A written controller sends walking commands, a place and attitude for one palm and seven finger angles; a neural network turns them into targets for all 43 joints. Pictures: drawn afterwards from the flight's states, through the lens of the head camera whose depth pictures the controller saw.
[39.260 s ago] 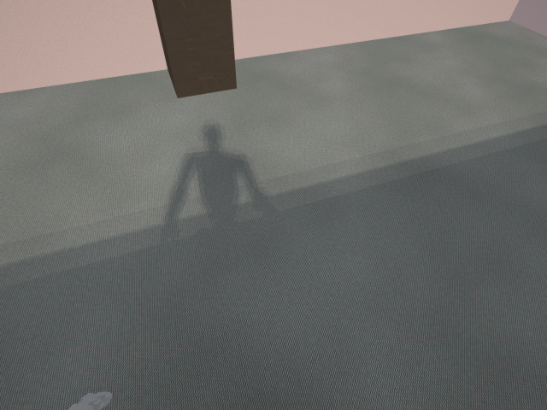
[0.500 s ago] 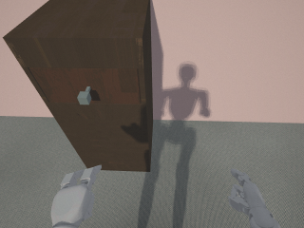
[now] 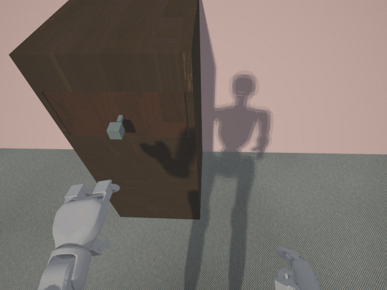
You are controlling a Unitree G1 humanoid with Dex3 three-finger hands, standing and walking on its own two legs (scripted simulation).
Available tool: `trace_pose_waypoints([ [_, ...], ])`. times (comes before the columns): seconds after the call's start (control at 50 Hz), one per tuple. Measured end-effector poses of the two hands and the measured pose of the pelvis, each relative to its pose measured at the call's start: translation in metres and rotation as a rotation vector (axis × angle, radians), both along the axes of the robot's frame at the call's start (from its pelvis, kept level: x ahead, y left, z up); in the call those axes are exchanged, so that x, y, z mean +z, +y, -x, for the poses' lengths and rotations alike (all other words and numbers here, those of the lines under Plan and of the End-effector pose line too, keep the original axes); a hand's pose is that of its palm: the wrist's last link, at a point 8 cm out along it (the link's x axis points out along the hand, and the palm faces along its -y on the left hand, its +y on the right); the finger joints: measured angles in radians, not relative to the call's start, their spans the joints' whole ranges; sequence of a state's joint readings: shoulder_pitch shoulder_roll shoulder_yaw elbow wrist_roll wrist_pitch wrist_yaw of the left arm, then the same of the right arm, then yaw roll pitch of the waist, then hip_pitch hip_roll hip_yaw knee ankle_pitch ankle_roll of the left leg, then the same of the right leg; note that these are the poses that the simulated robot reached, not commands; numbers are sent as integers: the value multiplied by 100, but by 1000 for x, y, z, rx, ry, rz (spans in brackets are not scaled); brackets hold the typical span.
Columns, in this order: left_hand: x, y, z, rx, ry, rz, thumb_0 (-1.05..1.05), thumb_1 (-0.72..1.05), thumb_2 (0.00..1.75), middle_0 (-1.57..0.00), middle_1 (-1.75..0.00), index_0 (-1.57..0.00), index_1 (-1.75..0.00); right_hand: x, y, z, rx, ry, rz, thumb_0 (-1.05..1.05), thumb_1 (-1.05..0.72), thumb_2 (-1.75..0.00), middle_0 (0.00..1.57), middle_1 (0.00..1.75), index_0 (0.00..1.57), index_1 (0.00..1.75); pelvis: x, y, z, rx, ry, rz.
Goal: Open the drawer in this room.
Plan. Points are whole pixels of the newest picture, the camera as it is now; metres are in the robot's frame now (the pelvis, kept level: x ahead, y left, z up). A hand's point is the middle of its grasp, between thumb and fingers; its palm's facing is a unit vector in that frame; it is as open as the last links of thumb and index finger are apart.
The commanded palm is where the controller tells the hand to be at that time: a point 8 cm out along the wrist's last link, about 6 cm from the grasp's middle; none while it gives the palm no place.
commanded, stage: raise the hand with hooked fingers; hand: left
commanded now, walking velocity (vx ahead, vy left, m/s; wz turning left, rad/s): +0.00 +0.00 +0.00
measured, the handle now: (117, 126) +0.52 +0.29 +0.00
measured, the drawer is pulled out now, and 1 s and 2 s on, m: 0.00 0.00 0.00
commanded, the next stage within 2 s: move the hooked fingers above the handle in 0.98 s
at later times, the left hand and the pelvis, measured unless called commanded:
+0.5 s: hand (73, 175) +0.29 +0.27 +0.10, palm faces +0.09 -0.07 -0.99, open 13.7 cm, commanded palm +0.26 +0.26 +0.16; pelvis +0.00 +0.02 +0.02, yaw +2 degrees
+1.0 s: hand (75, 173) +0.28 +0.26 +0.12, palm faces +0.12 -0.08 -0.99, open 13.8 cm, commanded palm +0.26 +0.26 +0.17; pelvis -0.01 +0.01 +0.02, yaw +2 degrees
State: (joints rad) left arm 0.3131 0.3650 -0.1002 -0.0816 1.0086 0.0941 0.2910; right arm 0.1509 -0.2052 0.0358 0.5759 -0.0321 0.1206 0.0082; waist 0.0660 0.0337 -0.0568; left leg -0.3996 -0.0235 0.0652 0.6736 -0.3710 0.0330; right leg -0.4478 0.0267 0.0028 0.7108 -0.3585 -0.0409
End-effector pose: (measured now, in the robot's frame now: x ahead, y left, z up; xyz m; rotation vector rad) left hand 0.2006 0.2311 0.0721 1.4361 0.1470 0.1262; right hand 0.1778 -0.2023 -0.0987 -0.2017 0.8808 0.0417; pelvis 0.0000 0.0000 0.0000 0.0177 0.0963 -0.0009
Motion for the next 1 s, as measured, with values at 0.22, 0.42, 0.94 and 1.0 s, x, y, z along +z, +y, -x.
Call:
trace_pose_waypoints([
  [0.22, 42, 26, -27, 7, -144, -34, 0, -24, 42, -31, -103, -31, -103, 6, -14, -14, -44, -14, 64, 1, -91, -90, 20, 30, 20, 30, 4, 16, -3, 25, -18, 14],
  [0.42, 69, 33, -55, 5, -96, -45, 0, -43, 33, -32, -116, -32, -116, 27, 21, -38, 3, -81, -7, 1, -91, -90, 20, 30, 20, 30, 13, 17, -3, 33, -59, 14],
  [0.94, 90, 24, -55, -131, -98, -50, -1, -49, 30, -33, -120, -33, -120, 13, -11, 5, -19, 37, 40, 1, -91, -90, 20, 30, 20, 30, 19, 7, 9, 42, -66, 11],
  [1.0, 96, 29, -56, -89, -133, -58, 0, -49, 30, -33, -120, -33, -120, 12, -11, 5, -26, 35, 27, 1, -91, -90, 20, 30, 20, 30, 19, 5, 12, 42, -65, 9],
])
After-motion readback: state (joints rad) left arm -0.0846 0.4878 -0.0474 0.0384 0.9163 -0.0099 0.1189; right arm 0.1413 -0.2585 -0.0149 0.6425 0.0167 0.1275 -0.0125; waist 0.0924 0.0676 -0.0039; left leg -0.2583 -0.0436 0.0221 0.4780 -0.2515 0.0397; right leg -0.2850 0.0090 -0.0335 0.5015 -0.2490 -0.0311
